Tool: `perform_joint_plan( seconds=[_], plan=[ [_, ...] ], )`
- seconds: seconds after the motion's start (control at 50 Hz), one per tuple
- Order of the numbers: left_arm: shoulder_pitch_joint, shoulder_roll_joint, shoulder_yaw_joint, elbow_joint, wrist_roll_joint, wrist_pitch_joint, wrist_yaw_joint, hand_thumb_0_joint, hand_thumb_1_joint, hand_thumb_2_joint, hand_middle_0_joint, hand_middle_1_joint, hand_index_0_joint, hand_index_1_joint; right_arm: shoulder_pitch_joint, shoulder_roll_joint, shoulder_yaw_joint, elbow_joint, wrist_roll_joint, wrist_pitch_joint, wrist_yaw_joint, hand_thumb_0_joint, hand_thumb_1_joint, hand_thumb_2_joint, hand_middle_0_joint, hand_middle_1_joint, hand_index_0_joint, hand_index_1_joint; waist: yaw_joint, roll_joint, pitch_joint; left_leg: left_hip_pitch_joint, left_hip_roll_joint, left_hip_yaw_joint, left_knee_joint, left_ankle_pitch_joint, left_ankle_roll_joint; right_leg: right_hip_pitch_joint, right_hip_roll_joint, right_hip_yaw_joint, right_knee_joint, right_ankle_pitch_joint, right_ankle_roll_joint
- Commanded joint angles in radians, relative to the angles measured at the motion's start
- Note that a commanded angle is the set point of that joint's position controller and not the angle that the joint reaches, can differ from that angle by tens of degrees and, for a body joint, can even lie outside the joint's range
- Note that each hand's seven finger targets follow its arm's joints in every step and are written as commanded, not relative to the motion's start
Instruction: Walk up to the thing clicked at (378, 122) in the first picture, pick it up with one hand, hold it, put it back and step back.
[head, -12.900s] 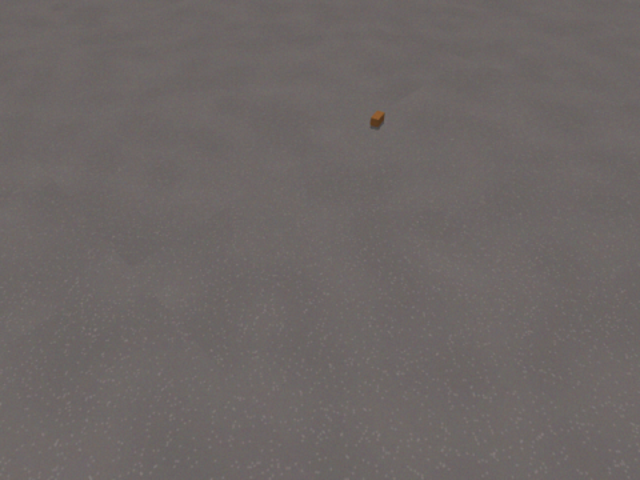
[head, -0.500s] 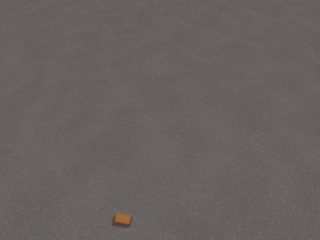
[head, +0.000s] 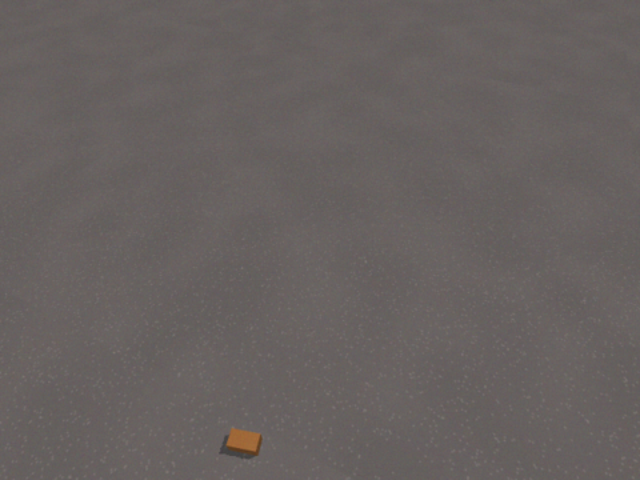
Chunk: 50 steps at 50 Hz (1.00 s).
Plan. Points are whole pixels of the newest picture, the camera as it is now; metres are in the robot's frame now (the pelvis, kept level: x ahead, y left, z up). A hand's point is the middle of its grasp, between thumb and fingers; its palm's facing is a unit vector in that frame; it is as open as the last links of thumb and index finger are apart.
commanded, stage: stand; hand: left
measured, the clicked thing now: (244, 441) +0.38 +0.25 -0.76
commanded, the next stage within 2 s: rise first in 1.54 s
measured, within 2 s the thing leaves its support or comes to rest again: neither
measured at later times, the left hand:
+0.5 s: hand out of the picture +0.07 +0.25 -0.16, palm faces -0.03 -0.94 -0.35, open 7.3 cm
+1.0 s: hand out of the picture +0.06 +0.24 -0.15, palm faces -0.03 -0.94 -0.35, open 7.3 cm
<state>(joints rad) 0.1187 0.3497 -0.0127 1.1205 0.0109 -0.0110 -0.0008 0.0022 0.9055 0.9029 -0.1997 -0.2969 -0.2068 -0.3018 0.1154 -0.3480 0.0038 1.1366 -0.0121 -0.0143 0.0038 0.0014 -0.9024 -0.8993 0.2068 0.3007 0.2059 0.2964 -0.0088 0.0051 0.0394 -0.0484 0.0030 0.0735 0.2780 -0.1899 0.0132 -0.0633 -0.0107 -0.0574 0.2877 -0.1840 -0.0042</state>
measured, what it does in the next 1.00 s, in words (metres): stands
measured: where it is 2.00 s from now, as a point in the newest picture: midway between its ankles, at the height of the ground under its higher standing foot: outside the picture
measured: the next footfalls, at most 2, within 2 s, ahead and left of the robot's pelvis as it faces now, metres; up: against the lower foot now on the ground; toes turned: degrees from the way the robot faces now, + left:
none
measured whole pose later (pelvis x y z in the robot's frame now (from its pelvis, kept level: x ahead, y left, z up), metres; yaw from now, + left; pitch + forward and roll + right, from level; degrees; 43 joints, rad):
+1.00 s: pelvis -0.01 -0.01 +0.00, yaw +0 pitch -2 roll +0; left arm 0.12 0.35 -0.01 1.13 0.01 -0.01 0.00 0.00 0.90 0.90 -0.20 -0.30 -0.21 -0.30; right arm 0.12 -0.35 0.01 1.14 -0.01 -0.01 0.01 0.00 -0.90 -0.90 0.21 0.30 0.21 0.30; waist 0.00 0.01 0.04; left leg -0.06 0.02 0.06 0.28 -0.18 0.00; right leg -0.07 0.00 -0.07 0.28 -0.17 -0.02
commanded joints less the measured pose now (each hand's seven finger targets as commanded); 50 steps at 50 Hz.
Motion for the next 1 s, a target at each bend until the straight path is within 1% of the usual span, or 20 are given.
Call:
perform_joint_plan(
  seconds=[0.0, 0.02, 0.04, 0.14, 0.18, 0.22, 0.26, 0.28, 0.3, 0.34, 0.4, 0.52, 0.58, 0.64, 0.7, 0.78, 0.82, 0.9, 0.92, 0.98],
  plan=[
    [-0.040, 0.211, 0.044, -0.059, 0.002, -0.023, 0.015, 0.000, 0.900, 0.900, -0.200, -0.300, -0.200, -0.300, -0.048, -0.220, -0.042, -0.065, 0.000, -0.021, -0.018, 0.000, -0.900, -0.900, 0.200, 0.300, 0.200, 0.300, 0.006, 0.002, -0.072, 0.014, 0.155, -0.128, -0.023, 0.223, 0.008, -0.003, -0.146, 0.125, -0.033, 0.229, -0.022],
    [-0.047, 0.212, 0.043, -0.057, 0.000, -0.024, 0.016, 0.000, 0.900, 0.900, -0.200, -0.300, -0.200, -0.300, -0.046, -0.210, -0.040, -0.062, -0.001, -0.020, -0.016, 0.000, -0.900, -0.900, 0.200, 0.300, 0.200, 0.300, 0.005, -0.008, -0.058, 0.003, 0.153, -0.134, -0.033, 0.209, 0.005, -0.007, -0.145, 0.123, -0.038, 0.212, -0.020],
    [-0.045, 0.210, 0.043, -0.059, 0.002, -0.025, 0.015, 0.000, 0.900, 0.900, -0.200, -0.300, -0.200, -0.300, -0.048, -0.212, -0.040, -0.065, 0.000, -0.020, -0.016, 0.000, -0.900, -0.900, 0.200, 0.300, 0.200, 0.300, 0.006, -0.011, -0.066, 0.007, 0.156, -0.131, -0.027, 0.215, 0.010, -0.001, -0.147, 0.124, -0.038, 0.226, -0.021],
    [-0.045, 0.215, 0.045, -0.058, 0.000, -0.026, 0.016, 0.000, 0.900, 0.900, -0.200, -0.300, -0.200, -0.300, -0.045, -0.211, -0.042, -0.066, 0.000, -0.020, -0.016, 0.000, -0.900, -0.900, 0.200, 0.300, 0.200, 0.300, 0.005, -0.008, -0.062, 0.006, 0.153, -0.132, -0.031, 0.209, 0.007, -0.006, -0.146, 0.121, -0.039, 0.217, -0.021],
    [-0.047, 0.218, 0.046, -0.058, 0.000, -0.028, 0.015, 0.000, 0.900, 0.900, -0.200, -0.300, -0.200, -0.300, -0.043, -0.212, -0.042, -0.067, 0.000, -0.020, -0.016, 0.000, -0.900, -0.900, 0.200, 0.300, 0.200, 0.300, 0.003, -0.014, -0.068, 0.007, 0.154, -0.131, -0.026, 0.205, 0.012, 0.002, -0.149, 0.128, -0.040, 0.226, -0.025],
    [-0.047, 0.219, 0.047, -0.057, -0.003, -0.026, 0.014, 0.000, 0.900, 0.900, -0.200, -0.300, -0.200, -0.300, -0.039, -0.207, -0.040, -0.065, 0.000, -0.021, -0.015, 0.000, -0.900, -0.900, 0.200, 0.300, 0.200, 0.300, 0.005, -0.009, -0.050, -0.002, 0.151, -0.132, -0.037, 0.187, 0.006, -0.007, -0.146, 0.127, -0.044, 0.203, -0.023],
    [-0.043, 0.212, 0.045, -0.057, 0.001, -0.027, 0.014, 0.000, 0.900, 0.900, -0.200, -0.300, -0.200, -0.300, -0.052, -0.213, -0.042, -0.069, 0.000, -0.020, -0.016, 0.000, -0.900, -0.900, 0.200, 0.300, 0.200, 0.300, 0.008, -0.007, -0.060, 0.000, 0.154, -0.131, -0.028, 0.194, 0.011, -0.002, -0.147, 0.126, -0.048, 0.221, -0.022],
    [-0.044, 0.220, 0.048, -0.055, 0.000, -0.026, 0.015, 0.000, 0.900, 0.900, -0.200, -0.300, -0.200, -0.300, -0.048, -0.206, -0.041, -0.067, 0.002, -0.020, -0.015, 0.000, -0.900, -0.900, 0.200, 0.300, 0.200, 0.300, 0.006, -0.013, -0.045, -0.003, 0.152, -0.134, -0.038, 0.179, 0.006, -0.012, -0.145, 0.126, -0.048, 0.203, -0.023],
    [-0.042, 0.217, 0.047, -0.056, 0.001, -0.027, 0.014, 0.000, 0.900, 0.900, -0.200, -0.300, -0.200, -0.300, -0.050, -0.214, -0.041, -0.067, 0.002, -0.021, -0.015, 0.000, -0.900, -0.900, 0.200, 0.300, 0.200, 0.300, 0.006, -0.002, -0.055, 0.004, 0.154, -0.133, -0.034, 0.179, 0.009, -0.007, -0.147, 0.130, -0.051, 0.206, -0.024],
    [-0.051, 0.221, 0.050, -0.056, 0.000, -0.026, 0.015, 0.000, 0.900, 0.900, -0.200, -0.300, -0.200, -0.301, -0.037, -0.205, -0.039, -0.065, 0.000, -0.020, -0.015, 0.000, -0.900, -0.900, 0.200, 0.300, 0.200, 0.300, 0.002, -0.003, -0.051, -0.006, 0.152, -0.132, -0.041, 0.168, 0.006, -0.004, -0.146, 0.129, -0.048, 0.193, -0.024],
    [-0.043, 0.219, 0.049, -0.052, -0.001, -0.026, 0.013, 0.000, 0.900, 0.900, -0.200, -0.300, -0.200, -0.301, -0.042, -0.205, -0.038, -0.065, 0.000, -0.021, -0.015, 0.000, -0.900, -0.900, 0.200, 0.300, 0.200, 0.300, 0.008, -0.004, -0.049, -0.009, 0.152, -0.136, -0.045, 0.168, 0.006, -0.007, -0.143, 0.125, -0.050, 0.175, -0.023],
    [-0.045, 0.220, 0.046, -0.055, 0.000, -0.027, 0.014, 0.000, 0.900, 0.900, -0.200, -0.300, -0.200, -0.301, -0.044, -0.213, -0.040, -0.065, 0.000, -0.019, -0.016, 0.000, -0.900, -0.900, 0.200, 0.300, 0.200, 0.300, 0.005, -0.010, -0.068, 0.009, 0.152, -0.131, -0.027, 0.172, 0.008, -0.008, -0.146, 0.130, -0.049, 0.203, -0.025],
    [-0.041, 0.215, 0.045, -0.052, 0.000, -0.026, 0.013, 0.000, 0.900, 0.900, -0.200, -0.300, -0.200, -0.301, -0.042, -0.211, -0.037, -0.059, 0.001, -0.020, -0.016, 0.000, -0.900, -0.900, 0.200, 0.300, 0.200, 0.300, 0.008, 0.004, -0.046, -0.012, 0.152, -0.137, -0.041, 0.152, 0.006, -0.014, -0.143, 0.131, -0.053, 0.182, -0.024],
    [-0.041, 0.223, 0.047, -0.053, 0.000, -0.026, 0.013, 0.000, 0.900, 0.900, -0.200, -0.300, -0.200, -0.301, -0.040, -0.210, -0.037, -0.061, 0.000, -0.021, -0.016, 0.000, -0.900, -0.900, 0.200, 0.300, 0.200, 0.300, 0.009, -0.007, -0.063, 0.003, 0.154, -0.134, -0.037, 0.171, 0.007, -0.013, -0.143, 0.128, -0.046, 0.192, -0.025],
    [-0.040, 0.217, 0.047, -0.047, 0.000, -0.025, 0.012, 0.000, 0.900, 0.900, -0.200, -0.300, -0.200, -0.301, -0.034, -0.209, -0.034, -0.056, 0.000, -0.020, -0.017, 0.000, -0.900, -0.900, 0.200, 0.300, 0.200, 0.300, 0.008, -0.003, -0.038, -0.016, 0.153, -0.136, -0.046, 0.147, 0.005, -0.020, -0.143, 0.132, -0.055, 0.162, -0.023],
    [-0.037, 0.215, 0.045, -0.051, 0.000, -0.026, 0.012, 0.000, 0.900, 0.900, -0.200, -0.300, -0.200, -0.301, -0.044, -0.217, -0.037, -0.060, -0.001, -0.022, -0.016, 0.000, -0.900, -0.900, 0.200, 0.300, 0.200, 0.300, 0.013, 0.000, -0.070, 0.003, 0.156, -0.137, -0.036, 0.168, 0.009, -0.012, -0.143, 0.129, -0.050, 0.178, -0.024],
    [-0.041, 0.220, 0.046, -0.049, -0.001, -0.027, 0.012, 0.000, 0.900, 0.900, -0.200, -0.300, -0.200, -0.301, -0.034, -0.214, -0.036, -0.056, 0.001, -0.022, -0.016, 0.000, -0.900, -0.900, 0.200, 0.300, 0.200, 0.300, 0.008, -0.014, -0.058, 0.001, 0.156, -0.138, -0.037, 0.166, 0.006, -0.020, -0.143, 0.131, -0.050, 0.177, -0.025],
    [-0.036, 0.214, 0.043, -0.049, -0.001, -0.027, 0.013, 0.000, 0.900, 0.900, -0.200, -0.300, -0.200, -0.301, -0.040, -0.213, -0.037, -0.055, 0.001, -0.020, -0.015, 0.000, -0.900, -0.900, 0.200, 0.300, 0.200, 0.300, 0.011, -0.012, -0.045, -0.011, 0.153, -0.139, -0.038, 0.159, 0.006, -0.027, -0.142, 0.128, -0.058, 0.178, -0.023],
    [-0.046, 0.219, 0.045, -0.050, -0.002, -0.028, 0.013, 0.000, 0.900, 0.900, -0.200, -0.300, -0.200, -0.301, -0.034, -0.211, -0.037, -0.058, -0.001, -0.021, -0.015, 0.000, -0.900, -0.900, 0.200, 0.300, 0.200, 0.300, 0.005, -0.016, -0.050, -0.013, 0.154, -0.135, -0.036, 0.159, 0.008, -0.014, -0.146, 0.134, -0.056, 0.182, -0.026],
    [-0.040, 0.218, 0.045, -0.048, -0.001, -0.027, 0.013, 0.000, 0.900, 0.900, -0.200, -0.300, -0.200, -0.301, -0.036, -0.214, -0.037, -0.055, 0.001, -0.020, -0.015, 0.000, -0.900, -0.900, 0.200, 0.300, 0.200, 0.300, 0.009, 0.002, -0.048, -0.020, 0.152, -0.138, -0.040, 0.139, 0.007, -0.013, -0.145, 0.133, -0.060, 0.173, -0.025]
  ],
)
